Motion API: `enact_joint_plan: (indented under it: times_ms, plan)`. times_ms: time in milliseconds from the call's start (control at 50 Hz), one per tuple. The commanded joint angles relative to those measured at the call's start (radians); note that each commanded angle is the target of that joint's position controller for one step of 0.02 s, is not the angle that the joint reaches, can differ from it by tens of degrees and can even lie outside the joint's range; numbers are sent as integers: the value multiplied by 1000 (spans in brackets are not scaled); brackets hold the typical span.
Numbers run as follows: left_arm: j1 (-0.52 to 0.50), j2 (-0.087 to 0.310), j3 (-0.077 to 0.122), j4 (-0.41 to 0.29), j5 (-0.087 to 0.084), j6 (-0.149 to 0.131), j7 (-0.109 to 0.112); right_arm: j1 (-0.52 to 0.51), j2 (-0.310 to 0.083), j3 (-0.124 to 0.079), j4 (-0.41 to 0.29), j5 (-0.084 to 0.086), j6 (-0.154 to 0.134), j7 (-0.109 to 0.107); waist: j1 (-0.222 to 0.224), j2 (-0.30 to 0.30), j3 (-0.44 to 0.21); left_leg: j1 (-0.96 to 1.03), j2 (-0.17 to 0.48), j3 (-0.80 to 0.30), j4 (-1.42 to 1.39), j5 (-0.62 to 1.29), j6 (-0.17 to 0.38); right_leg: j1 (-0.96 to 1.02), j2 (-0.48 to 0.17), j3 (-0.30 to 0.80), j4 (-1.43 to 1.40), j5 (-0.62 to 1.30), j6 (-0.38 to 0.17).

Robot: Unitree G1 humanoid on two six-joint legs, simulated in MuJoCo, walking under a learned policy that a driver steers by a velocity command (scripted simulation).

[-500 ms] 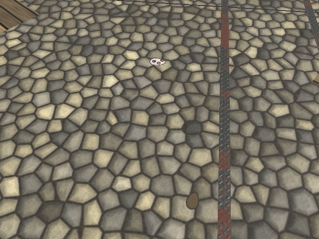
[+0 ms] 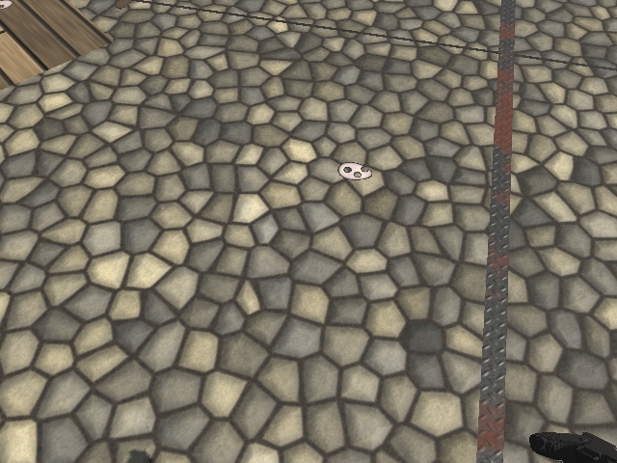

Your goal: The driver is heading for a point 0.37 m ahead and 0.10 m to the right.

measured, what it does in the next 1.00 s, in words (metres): walks ahead: right foot, then left foot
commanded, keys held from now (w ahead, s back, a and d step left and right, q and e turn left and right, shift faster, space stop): w+e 0.30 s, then no key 0.70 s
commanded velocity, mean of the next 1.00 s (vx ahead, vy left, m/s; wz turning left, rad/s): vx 0.26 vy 0.00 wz -0.19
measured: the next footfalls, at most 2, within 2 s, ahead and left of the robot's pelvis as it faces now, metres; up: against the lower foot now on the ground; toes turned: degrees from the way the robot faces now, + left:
right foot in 0.48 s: +0.39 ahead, -0.17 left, +0.00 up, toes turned -13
left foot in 0.84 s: +0.42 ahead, +0.07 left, +0.00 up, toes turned -12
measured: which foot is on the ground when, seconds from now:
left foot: down 0.00-0.48, up 0.50-0.82, down 0.84-1.00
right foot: up 0.00-0.46, down 0.48-1.00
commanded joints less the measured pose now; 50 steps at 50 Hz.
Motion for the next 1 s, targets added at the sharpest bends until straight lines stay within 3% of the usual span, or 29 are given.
enact_joint_plan:
  times_ms: [20, 40, 60, 100, 140, 220, 300, 340, 400, 440, 460, 480, 500, 520, 540, 560, 580, 600, 660, 720, 780, 820, 840, 860, 880, 900, 920, 1000]
  plan:
    - [-41, 144, 22, -102, -36, -49, -9, 325, -159, -53, 27, 1, 5, -14, -175, 141, -221, 724, 368, -544, -232, -144, 206, -642, -42, 96, 489, 8, -29]
    - [-84, 132, 22, -109, -32, -47, -5, 253, -143, -45, 20, -4, 4, -14, -140, 68, -145, 580, 330, -436, -268, -66, 183, -604, -89, 72, 444, 98, -23]
    - [-99, 122, 27, -110, -17, -38, -1, 204, -115, -39, 18, -9, 0, -12, -110, 62, -87, 470, 297, -356, -308, -19, 172, -571, -115, 70, 392, 153, -15]
    - [-48, 86, 29, -95, -18, -8, 1, 163, -91, -36, 28, -17, -15, -8, -61, 100, -60, 352, 262, -250, -378, 20, 160, -476, -145, 78, 351, 214, -4]
    - [-54, 60, 28, -102, -18, 12, 4, 160, -106, -42, 46, -18, -26, -11, -45, 86, -28, 307, 261, -168, -419, 83, 165, -494, -149, 84, 323, 262, 11]
    - [-134, 51, 32, -136, -8, 14, -1, 186, -129, -51, 79, -24, -24, -29, -57, 61, 1, 348, 244, -31, -437, 174, 147, -579, -140, 98, 163, 459, 29]
    - [-267, 22, 18, -184, -2, 6, -25, 217, -153, -56, 98, -15, -13, -42, -108, 45, 39, 384, 232, 79, -444, 189, 116, -548, -125, 12, -52, 600, 18]
    - [-334, 4, 9, -219, 9, 2, -35, 251, -158, -57, 121, -7, 3, -47, -128, 30, 70, 420, 240, 107, -393, 340, 113, -536, -102, -23, -144, 581, 7]
    - [-336, 20, 15, -253, 13, -3, -52, 268, -186, -62, 143, 10, 32, -53, -108, 74, 31, 509, 270, 109, -269, 593, 95, -471, -51, -64, -208, 475, -23]
    - [-208, 76, 40, -228, 17, -7, -56, 230, -208, -68, 140, 22, 45, -61, -26, 102, -55, 542, 253, 111, -97, 753, 57, -307, 7, -90, -272, 447, -58]
    - [-95, 121, 63, -195, 19, -10, -48, 226, -199, -63, 140, 21, 48, -62, 34, 72, -119, 501, 204, 138, 71, 708, 17, -132, 33, -91, -360, 597, -84]
    - [2, 210, 83, -179, 33, -4, -27, 259, -159, -46, 120, -9, 38, -61, 54, -45, -240, 296, 145, 149, 335, 364, -37, 160, -119, 79, -288, 1071, -138]
    - [-31, 249, 71, -191, 52, 3, -12, 393, -42, -5, 120, -38, 24, -40, -52, -260, -392, -22, -2, 65, 690, -600, -101, 474, -391, 423, -200, 1559, -340]
    - [2, 174, 48, -202, 43, 5, -20, 425, -97, -12, 170, -2, 16, -26, -1, -133, -568, -14, 5, -162, 780, -644, -103, 495, -435, 500, -244, 1499, -414]
    - [-45, 154, 48, -194, 28, 12, -26, 324, -142, -26, 145, 42, 21, -21, 7, -110, -441, -96, 40, -136, 777, -583, -99, 388, -379, 394, -314, 1252, -384]
    - [-131, 122, 41, -199, 11, 12, -25, 234, -142, -26, 127, 36, 30, -34, -7, -48, -283, -149, 78, -103, 708, -508, -95, 237, -318, 309, -364, 1048, -316]
    - [-195, 76, 25, -206, 12, 13, -20, 195, -139, -31, 133, 18, 48, -50, -30, -17, -194, -113, 105, -102, 639, -446, -99, 80, -281, 254, -413, 934, -275]
    - [-244, 63, 19, -208, 23, 14, -19, 216, -130, -33, 141, 10, 71, -60, -73, -41, -154, -11, 117, -102, 579, -401, -104, -68, -250, 199, -456, 879, -253]
    - [-288, 81, 28, -199, 50, 10, -15, 275, -84, -27, 164, -2, 96, -78, -115, -83, -154, 143, 97, -73, 396, -323, -113, -209, -214, 119, -506, 844, -243]
    - [-286, 81, 27, -178, 44, 15, -1, 239, -83, -24, 169, -4, 104, -82, -98, -101, -183, 197, 94, -74, 245, -203, -106, -194, -210, 110, -532, 662, -225]
    - [-298, 69, 19, -160, 37, 30, 6, 197, -91, -27, 172, -5, 111, -77, -90, -105, -135, 249, 81, -61, 118, -133, -90, -228, -190, 125, -559, 299, -187]
    - [-297, 41, 7, -144, 28, 35, 6, 195, -82, -24, 181, -21, 106, -71, -106, -85, -87, 325, 64, -43, -42, -49, -67, -267, -148, 118, -543, 95, -126]
    - [-262, 21, 0, -126, 31, 35, 4, 192, -99, -25, 178, -33, 102, -70, -99, -54, -64, 348, 104, -89, -103, 4, -49, -279, -119, 113, -521, 41, -79]
    - [-232, 25, 3, -117, 39, 33, 4, 184, -154, -32, 169, -31, 98, -72, -63, 21, -34, 322, 165, -144, -133, 38, -23, -280, -64, 73, -457, 35, -41]
    - [-193, 10, 4, -114, 33, 35, 5, 152, -176, -41, 187, -17, 97, -71, -12, 145, -20, 202, 156, -147, -150, -166, 4, -208, -8, 3, -441, 118, -15]
    - [-232, 31, 6, -109, 36, 39, 10, 133, -121, -31, 186, -15, 90, -65, -39, 138, -3, 115, 130, -141, -191, -283, -8, -115, -9, -8, -401, 195, -4]
    - [-245, 40, 10, -108, 30, 43, 14, 127, -95, -23, 194, -22, 82, -63, -40, 133, -2, 92, 119, -130, -204, -291, -29, -81, -16, -6, -385, 238, -12]
    - [-236, 37, 13, -76, 29, 50, 16, 154, -96, -21, 224, -11, 60, -63, -58, 70, -37, 195, 92, -96, -144, -82, -51, -81, -34, 9, -376, 362, -32]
